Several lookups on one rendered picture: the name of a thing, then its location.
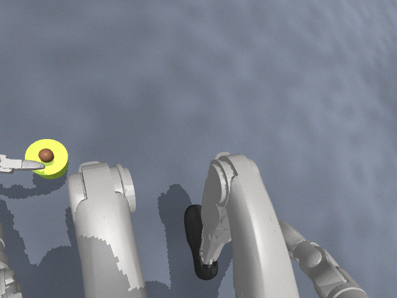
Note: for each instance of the right robot hand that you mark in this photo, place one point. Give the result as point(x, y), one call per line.
point(292, 237)

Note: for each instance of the left robot arm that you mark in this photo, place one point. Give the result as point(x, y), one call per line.
point(9, 285)

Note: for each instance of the left robot hand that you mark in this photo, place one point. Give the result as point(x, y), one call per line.
point(8, 166)

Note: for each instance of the bottle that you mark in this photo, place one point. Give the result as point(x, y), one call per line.
point(52, 154)

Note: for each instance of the right robot foot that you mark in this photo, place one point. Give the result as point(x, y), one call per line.
point(193, 230)

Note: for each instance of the right robot arm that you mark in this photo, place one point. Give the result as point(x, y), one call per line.
point(329, 280)

